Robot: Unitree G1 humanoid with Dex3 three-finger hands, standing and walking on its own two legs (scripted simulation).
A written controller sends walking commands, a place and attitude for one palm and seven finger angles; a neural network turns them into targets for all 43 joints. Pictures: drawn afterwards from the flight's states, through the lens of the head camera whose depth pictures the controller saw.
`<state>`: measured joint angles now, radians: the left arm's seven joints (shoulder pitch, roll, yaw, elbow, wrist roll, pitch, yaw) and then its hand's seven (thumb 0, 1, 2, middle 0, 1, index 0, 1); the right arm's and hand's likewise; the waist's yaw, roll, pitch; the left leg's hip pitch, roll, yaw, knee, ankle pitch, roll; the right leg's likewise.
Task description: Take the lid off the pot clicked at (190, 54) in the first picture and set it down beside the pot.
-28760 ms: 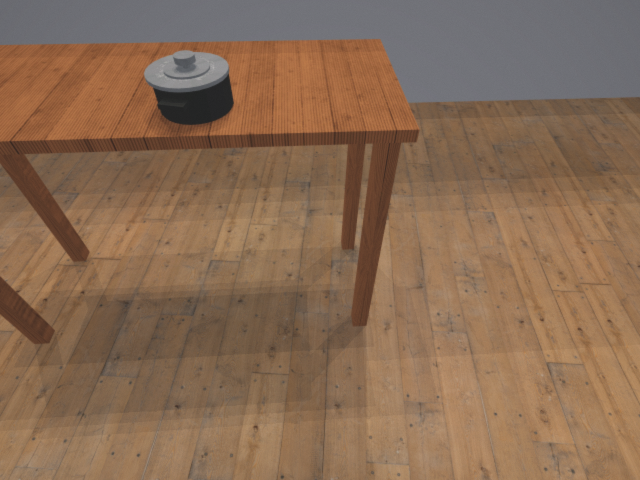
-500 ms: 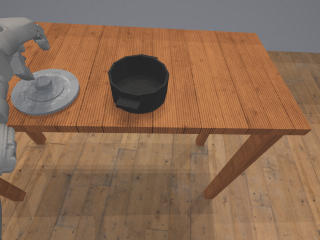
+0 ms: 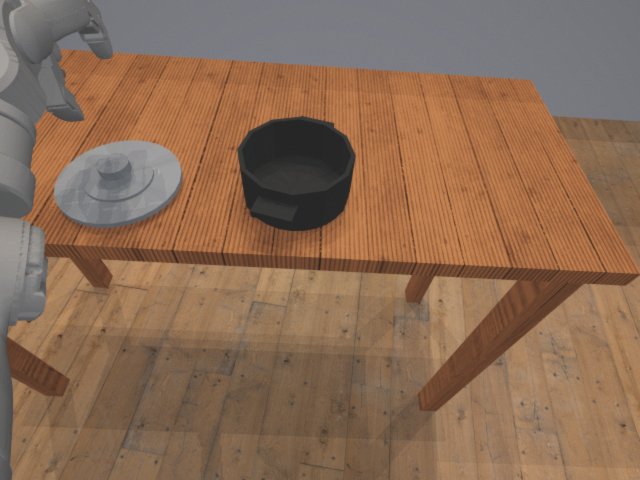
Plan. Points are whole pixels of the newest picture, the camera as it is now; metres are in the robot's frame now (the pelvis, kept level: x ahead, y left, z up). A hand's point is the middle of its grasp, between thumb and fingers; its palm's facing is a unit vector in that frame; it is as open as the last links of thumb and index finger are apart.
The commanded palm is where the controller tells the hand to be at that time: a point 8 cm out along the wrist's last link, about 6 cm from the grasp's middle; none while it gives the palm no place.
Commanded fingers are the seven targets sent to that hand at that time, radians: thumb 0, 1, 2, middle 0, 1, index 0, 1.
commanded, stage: raise the empty hand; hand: left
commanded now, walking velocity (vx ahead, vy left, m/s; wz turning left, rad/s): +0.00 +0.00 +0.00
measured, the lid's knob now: (113, 166) +0.50 +0.27 +0.10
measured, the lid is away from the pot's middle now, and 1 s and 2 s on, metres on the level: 0.25 0.25 0.25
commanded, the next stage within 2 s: draw the hand back to the body in 0.22 s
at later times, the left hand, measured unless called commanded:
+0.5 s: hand (56, 62) +0.48 +0.26 +0.26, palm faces -0.19 -0.05 -0.98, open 11.0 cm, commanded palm +0.45 +0.25 +0.31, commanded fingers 0.00 -0.14 0.92 -0.50 -0.58 -0.50 -0.58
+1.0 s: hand (97, 72) +0.43 +0.20 +0.28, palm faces +0.28 -0.84 -0.45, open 11.0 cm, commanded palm +0.38 +0.25 +0.30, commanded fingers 0.00 -0.01 0.92 -0.46 -0.54 -0.46 -0.54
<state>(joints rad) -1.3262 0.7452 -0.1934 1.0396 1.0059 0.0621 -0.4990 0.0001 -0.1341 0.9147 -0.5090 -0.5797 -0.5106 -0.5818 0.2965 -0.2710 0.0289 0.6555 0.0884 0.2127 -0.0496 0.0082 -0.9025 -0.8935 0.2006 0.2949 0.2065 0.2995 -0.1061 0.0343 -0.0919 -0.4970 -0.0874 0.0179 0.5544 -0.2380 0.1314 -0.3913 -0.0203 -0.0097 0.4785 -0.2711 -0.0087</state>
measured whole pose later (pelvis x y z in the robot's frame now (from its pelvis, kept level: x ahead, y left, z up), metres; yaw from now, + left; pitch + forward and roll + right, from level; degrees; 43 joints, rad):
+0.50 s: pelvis +0.00 -0.02 +0.00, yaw -1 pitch +9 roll -2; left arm -1.30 0.79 -0.16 1.03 1.03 0.09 -0.50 0.00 -0.13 0.91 -0.51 -0.58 -0.51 -0.58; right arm 0.32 -0.28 0.03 0.66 0.09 0.20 -0.05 0.01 -0.90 -0.89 0.20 0.29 0.21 0.30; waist -0.12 0.03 -0.08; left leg -0.46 -0.07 0.03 0.52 -0.23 0.11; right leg -0.37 -0.01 0.01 0.47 -0.26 0.01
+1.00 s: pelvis +0.00 -0.05 +0.01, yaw -1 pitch +2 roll -1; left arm -0.78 0.61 0.21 0.50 0.11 -0.03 -0.09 0.00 -0.13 0.91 -0.51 -0.58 -0.51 -0.58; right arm 0.22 -0.23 0.09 0.55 0.08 0.10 -0.07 0.01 -0.90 -0.89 0.20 0.29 0.21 0.30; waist 0.00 0.00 0.01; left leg -0.26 -0.05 0.01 0.45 -0.22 0.06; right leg -0.18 0.02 0.00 0.40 -0.25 -0.01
